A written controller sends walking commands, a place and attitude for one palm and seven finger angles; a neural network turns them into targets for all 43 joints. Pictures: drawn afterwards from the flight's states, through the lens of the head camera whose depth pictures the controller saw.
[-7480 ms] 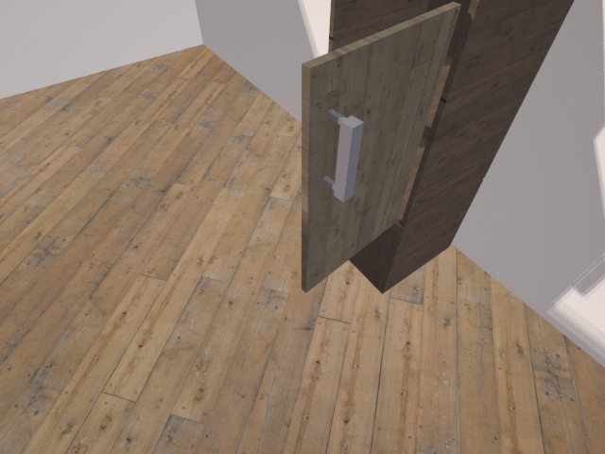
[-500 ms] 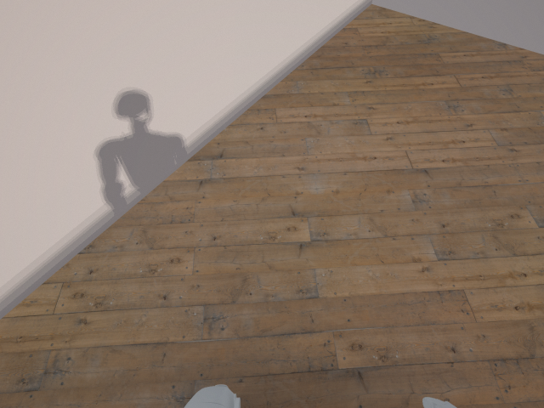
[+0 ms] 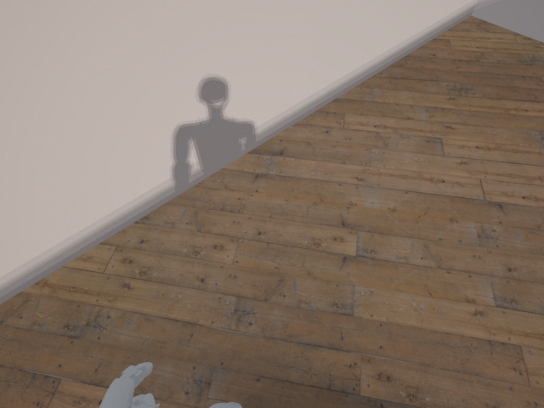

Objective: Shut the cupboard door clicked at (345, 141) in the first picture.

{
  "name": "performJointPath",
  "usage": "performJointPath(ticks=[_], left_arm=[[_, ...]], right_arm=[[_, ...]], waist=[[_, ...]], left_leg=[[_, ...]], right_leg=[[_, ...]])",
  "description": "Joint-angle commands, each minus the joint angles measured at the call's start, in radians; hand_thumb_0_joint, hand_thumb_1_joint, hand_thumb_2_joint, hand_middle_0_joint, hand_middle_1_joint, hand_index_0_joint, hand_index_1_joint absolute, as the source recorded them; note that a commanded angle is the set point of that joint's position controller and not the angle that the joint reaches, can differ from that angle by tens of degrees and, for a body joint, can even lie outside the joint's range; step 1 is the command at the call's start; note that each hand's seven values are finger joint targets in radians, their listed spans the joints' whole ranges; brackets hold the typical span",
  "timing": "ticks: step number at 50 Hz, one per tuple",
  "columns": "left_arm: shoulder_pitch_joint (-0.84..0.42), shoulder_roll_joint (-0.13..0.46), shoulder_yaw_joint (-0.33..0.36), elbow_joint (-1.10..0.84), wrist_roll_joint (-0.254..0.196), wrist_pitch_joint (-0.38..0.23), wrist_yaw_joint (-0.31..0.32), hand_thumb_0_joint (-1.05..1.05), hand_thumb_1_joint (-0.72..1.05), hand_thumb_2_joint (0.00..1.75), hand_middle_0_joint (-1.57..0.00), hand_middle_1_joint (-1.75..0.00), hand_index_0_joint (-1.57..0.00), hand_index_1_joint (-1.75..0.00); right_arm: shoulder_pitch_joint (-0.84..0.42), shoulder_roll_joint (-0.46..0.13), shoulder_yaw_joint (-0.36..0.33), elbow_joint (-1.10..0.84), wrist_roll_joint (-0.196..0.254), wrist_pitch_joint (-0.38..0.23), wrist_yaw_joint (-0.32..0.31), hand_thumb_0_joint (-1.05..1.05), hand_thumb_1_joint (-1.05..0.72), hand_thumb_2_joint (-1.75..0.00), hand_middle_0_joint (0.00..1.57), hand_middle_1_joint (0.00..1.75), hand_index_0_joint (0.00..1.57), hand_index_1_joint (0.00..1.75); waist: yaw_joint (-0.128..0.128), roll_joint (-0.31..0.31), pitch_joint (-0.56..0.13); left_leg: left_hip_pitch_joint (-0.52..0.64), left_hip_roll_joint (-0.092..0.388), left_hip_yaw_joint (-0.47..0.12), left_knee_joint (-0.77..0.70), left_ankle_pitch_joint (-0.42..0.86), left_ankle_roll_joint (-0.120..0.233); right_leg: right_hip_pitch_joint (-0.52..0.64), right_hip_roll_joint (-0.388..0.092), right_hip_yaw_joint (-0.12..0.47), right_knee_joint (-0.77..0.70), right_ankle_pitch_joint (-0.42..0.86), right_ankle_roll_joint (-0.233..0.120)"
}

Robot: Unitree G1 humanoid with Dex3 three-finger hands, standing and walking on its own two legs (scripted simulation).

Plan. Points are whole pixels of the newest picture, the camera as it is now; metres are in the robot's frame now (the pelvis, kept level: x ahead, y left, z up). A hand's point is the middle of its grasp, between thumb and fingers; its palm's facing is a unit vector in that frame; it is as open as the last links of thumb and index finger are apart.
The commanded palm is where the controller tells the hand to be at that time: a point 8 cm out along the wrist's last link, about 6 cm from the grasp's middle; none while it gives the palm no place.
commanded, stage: walk to a spot facing it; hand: left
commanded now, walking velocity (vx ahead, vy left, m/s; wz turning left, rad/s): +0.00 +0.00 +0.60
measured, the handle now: out of the picture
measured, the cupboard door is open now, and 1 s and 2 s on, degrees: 96 96 96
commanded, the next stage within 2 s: none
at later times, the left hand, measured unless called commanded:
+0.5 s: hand out of the picture -0.05 +0.22 -0.18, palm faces +0.37 -0.89 -0.26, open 7.4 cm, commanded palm none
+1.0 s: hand out of the picture +0.03 +0.19 -0.13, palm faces +0.55 -0.79 -0.27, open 7.4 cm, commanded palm none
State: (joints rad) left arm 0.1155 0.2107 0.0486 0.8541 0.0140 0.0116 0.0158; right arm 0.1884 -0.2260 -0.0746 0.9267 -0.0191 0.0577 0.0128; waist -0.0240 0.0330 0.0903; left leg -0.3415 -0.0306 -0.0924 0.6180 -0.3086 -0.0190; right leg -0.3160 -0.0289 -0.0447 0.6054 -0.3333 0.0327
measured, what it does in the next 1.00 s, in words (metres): steps on the spot, turning left: left foot, then right foot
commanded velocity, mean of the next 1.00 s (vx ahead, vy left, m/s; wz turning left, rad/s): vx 0.00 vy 0.00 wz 0.60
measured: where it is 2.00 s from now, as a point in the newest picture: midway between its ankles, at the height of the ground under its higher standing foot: outside the picture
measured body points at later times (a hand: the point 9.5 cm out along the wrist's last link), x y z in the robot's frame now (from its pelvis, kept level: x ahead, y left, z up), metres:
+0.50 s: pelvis +0.00 +0.01 -0.01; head +0.05 +0.04 +0.44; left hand -0.06 +0.27 -0.16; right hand +0.22 -0.19 -0.13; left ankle -0.02 +0.10 -0.73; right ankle -0.01 -0.12 -0.70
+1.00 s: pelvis +0.04 -0.03 +0.01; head +0.11 -0.02 +0.45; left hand +0.00 +0.23 -0.11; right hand +0.22 -0.22 -0.16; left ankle -0.05 +0.07 -0.66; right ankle +0.07 -0.12 -0.73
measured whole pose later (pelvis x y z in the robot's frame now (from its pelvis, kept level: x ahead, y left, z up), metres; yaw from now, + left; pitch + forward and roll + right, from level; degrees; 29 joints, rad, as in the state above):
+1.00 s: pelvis +0.04 -0.03 +0.01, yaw +37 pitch +1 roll +2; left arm 0.12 0.16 0.03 0.86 0.01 0.00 0.03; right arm 0.20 -0.24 -0.10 0.97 -0.02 0.08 0.01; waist -0.05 0.05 0.11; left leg -0.49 -0.06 -0.04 1.03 -0.47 -0.05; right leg -0.24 -0.05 -0.09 0.56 -0.35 -0.03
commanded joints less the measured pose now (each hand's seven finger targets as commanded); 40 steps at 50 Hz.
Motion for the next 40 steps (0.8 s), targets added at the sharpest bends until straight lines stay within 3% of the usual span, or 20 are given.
performJointPath(ticks=[1,2,3,4,6,11,16,18,20,21,22,23,24,25,27,28,31,33,35,40], left_arm=[[0.162,0.214,0.055,-0.028,0.008,-0.030,0.028,0.00,0.90,0.90,-0.20,-0.30,-0.20,-0.30],[0.116,0.185,0.042,-0.039,0.004,-0.027,0.026,0.00,0.90,0.90,-0.20,-0.30,-0.20,-0.30],[0.072,0.145,0.030,-0.048,0.002,-0.027,0.024,0.00,0.90,0.90,-0.20,-0.30,-0.20,-0.30],[0.065,0.129,0.023,-0.052,0.001,-0.030,0.024,0.00,0.90,0.90,-0.20,-0.30,-0.20,-0.30],[0.079,0.123,0.023,-0.047,0.003,-0.033,0.026,0.00,0.90,0.90,-0.20,-0.30,-0.20,-0.30],[0.181,0.136,0.036,-0.007,0.010,-0.035,0.027,0.00,0.90,0.90,-0.20,-0.30,-0.20,-0.30],[0.185,0.177,0.048,0.011,0.017,-0.027,0.022,0.00,0.90,0.90,-0.20,-0.30,-0.20,-0.30],[0.173,0.198,0.057,0.013,0.018,-0.024,0.017,0.00,0.90,0.90,-0.20,-0.30,-0.20,-0.30],[0.157,0.209,0.061,0.012,0.010,-0.022,0.008,0.00,0.90,0.90,-0.20,-0.30,-0.20,-0.30],[0.138,0.194,0.058,0.004,0.004,-0.020,0.003,0.00,0.90,0.90,-0.20,-0.30,-0.20,-0.30],[0.113,0.129,0.046,-0.040,-0.005,-0.015,-0.006,0.00,0.90,0.90,-0.20,-0.30,-0.20,-0.30],[0.040,0.122,0.029,-0.088,0.005,0.000,0.001,0.00,0.90,0.90,-0.20,-0.30,-0.20,-0.30],[-0.004,0.120,0.032,-0.080,0.009,0.013,0.012,0.00,0.90,0.90,-0.20,-0.30,-0.20,-0.30],[-0.004,0.118,0.037,-0.062,0.006,0.014,0.010,0.00,0.90,0.90,-0.20,-0.30,-0.20,-0.30],[0.048,0.122,0.042,-0.018,0.010,0.019,-0.005,0.00,0.90,0.90,-0.20,-0.30,-0.20,-0.30],[0.069,0.122,0.042,-0.007,0.011,0.021,-0.008,0.00,0.90,0.90,-0.20,-0.30,-0.20,-0.30],[0.085,0.113,0.040,-0.003,0.011,0.021,-0.006,0.00,0.90,0.90,-0.20,-0.30,-0.20,-0.30],[0.059,0.103,0.038,-0.018,0.009,0.018,-0.004,0.00,0.90,0.90,-0.20,-0.30,-0.20,-0.30],[0.028,0.096,0.035,-0.035,0.006,0.016,-0.001,0.00,0.90,0.90,-0.20,-0.30,-0.20,-0.30],[0.019,0.083,0.031,-0.053,-0.002,0.008,0.003,0.00,0.90,0.90,-0.20,-0.30,-0.20,-0.30]], right_arm=[[-0.039,-0.123,-0.048,-0.104,0.001,-0.011,-0.008,0.00,-0.90,-0.90,0.20,0.30,0.20,0.30],[-0.045,-0.118,-0.045,-0.084,0.002,-0.004,-0.004,0.00,-0.90,-0.90,0.20,0.30,0.20,0.30],[-0.037,-0.105,-0.039,-0.065,0.001,0.001,0.004,0.00,-0.90,-0.90,0.20,0.30,0.20,0.30],[-0.032,-0.085,-0.032,-0.054,0.002,0.006,0.010,0.00,-0.90,-0.90,0.20,0.30,0.20,0.30],[-0.029,-0.074,-0.026,-0.041,0.006,0.012,0.015,0.00,-0.90,-0.90,0.20,0.30,0.20,0.30],[-0.104,-0.053,-0.013,-0.049,0.005,0.012,0.018,0.00,-0.90,-0.90,0.20,0.30,0.20,0.30],[-0.145,-0.043,-0.001,-0.069,0.009,0.002,0.023,0.00,-0.90,-0.90,0.20,0.30,0.20,0.30],[-0.129,-0.056,-0.001,-0.077,0.010,-0.005,0.021,0.00,-0.90,-0.90,0.20,0.30,0.20,0.30],[-0.069,-0.083,-0.008,-0.073,0.004,-0.014,0.019,0.00,-0.90,-0.90,0.20,0.30,0.20,0.30],[0.008,-0.131,-0.022,-0.056,0.000,-0.021,0.019,0.00,-0.90,-0.90,0.20,0.30,0.20,0.30],[0.087,-0.262,-0.055,-0.049,-0.010,-0.030,0.011,0.00,-0.90,-0.90,0.20,0.30,0.20,0.30],[0.136,-0.310,-0.061,-0.031,-0.001,-0.021,0.003,0.00,-0.90,-0.90,0.20,0.30,0.20,0.30],[0.122,-0.283,-0.057,-0.033,0.001,-0.026,-0.010,0.00,-0.90,-0.90,0.20,0.30,0.20,0.30],[0.058,-0.265,-0.051,-0.054,-0.001,-0.027,-0.020,0.00,-0.90,-0.90,0.20,0.30,0.20,0.30],[-0.052,-0.212,-0.033,-0.084,-0.003,-0.032,-0.023,0.00,-0.90,-0.90,0.20,0.30,0.20,0.30],[-0.060,-0.201,-0.028,-0.085,-0.002,-0.037,-0.022,0.00,-0.90,-0.90,0.20,0.30,0.20,0.30],[-0.046,-0.197,-0.028,-0.079,-0.001,-0.040,-0.021,0.00,-0.90,-0.90,0.20,0.30,0.20,0.30],[-0.012,-0.197,-0.032,-0.069,-0.002,-0.041,-0.020,0.00,-0.90,-0.90,0.20,0.30,0.20,0.30],[0.004,-0.198,-0.038,-0.065,-0.005,-0.038,-0.019,0.00,-0.90,-0.90,0.20,0.30,0.20,0.30],[-0.003,-0.197,-0.050,-0.069,-0.010,-0.027,-0.018,0.00,-0.90,-0.90,0.20,0.30,0.20,0.30]], waist=[[0.071,-0.371,-0.193],[0.046,-0.307,-0.139],[0.017,-0.225,-0.113],[0.009,-0.200,-0.116],[0.011,-0.222,-0.119],[0.057,-0.198,-0.120],[0.069,-0.248,-0.105],[0.057,-0.240,-0.111],[0.013,-0.201,-0.141],[-0.035,-0.093,-0.190],[-0.082,0.228,-0.226],[-0.099,0.207,-0.215],[-0.094,0.163,-0.206],[-0.064,0.179,-0.158],[-0.004,0.120,-0.107],[0.009,0.091,-0.100],[0.017,0.071,-0.120],[0.004,0.057,-0.138],[-0.007,0.075,-0.138],[-0.004,0.129,-0.151]], left_leg=[[-0.255,0.015,0.012,0.540,-0.328,-0.018],[-0.260,0.035,0.023,0.633,-0.240,-0.030],[-0.264,0.053,0.041,0.662,-0.158,-0.043],[-0.258,0.058,0.059,0.655,-0.111,-0.051],[-0.248,0.065,0.085,0.604,-0.073,-0.059],[-0.231,0.068,0.135,0.408,-0.120,-0.061],[-0.131,0.066,0.195,0.193,-0.145,-0.034],[-0.057,0.057,0.218,0.101,-0.123,-0.020],[0.096,0.032,0.237,-0.067,0.007,-0.001],[0.272,0.085,0.169,-0.170,0.175,0.029],[0.431,0.378,-0.240,-0.213,0.551,0.183],[0.380,0.496,-0.314,-0.239,0.652,0.280],[0.337,0.453,-0.316,-0.257,0.542,0.259],[0.260,0.399,-0.262,-0.277,0.421,0.231],[0.157,0.305,-0.146,-0.299,0.312,0.184],[0.147,0.276,-0.119,-0.301,0.317,0.171],[0.168,0.259,-0.122,-0.300,0.310,0.175],[0.207,0.254,-0.150,-0.286,0.367,0.183],[0.202,0.260,-0.175,-0.271,0.377,0.193],[0.139,0.223,-0.239,-0.221,0.422,0.180]], right_leg=[[0.266,-0.463,0.361,-0.281,0.496,-0.168],[0.229,-0.392,0.283,-0.261,0.512,-0.165],[0.220,-0.329,0.159,-0.236,0.561,-0.145],[0.219,-0.295,0.078,-0.226,0.606,-0.123],[0.244,-0.281,0.005,-0.232,0.620,-0.109],[0.337,-0.321,-0.031,-0.211,0.697,-0.130],[0.300,-0.355,-0.078,-0.173,0.677,-0.142],[0.260,-0.374,-0.091,-0.136,0.645,-0.138],[0.193,-0.345,-0.155,-0.015,0.613,-0.084],[0.072,-0.316,-0.183,0.149,0.491,-0.038],[-0.226,-0.151,-0.201,0.406,-0.160,0.047],[-0.296,-0.111,-0.068,0.533,-0.370,0.044],[-0.326,-0.112,0.008,0.591,-0.309,0.044],[-0.330,-0.113,0.040,0.611,-0.232,0.045],[-0.279,-0.108,0.048,0.598,-0.104,0.051],[-0.261,-0.098,0.044,0.579,-0.072,0.051],[-0.237,-0.079,0.040,0.499,-0.051,0.056],[-0.241,-0.063,0.040,0.452,-0.052,0.059],[-0.218,-0.052,0.041,0.384,-0.075,0.059],[-0.058,0.010,0.018,0.147,-0.096,0.039]])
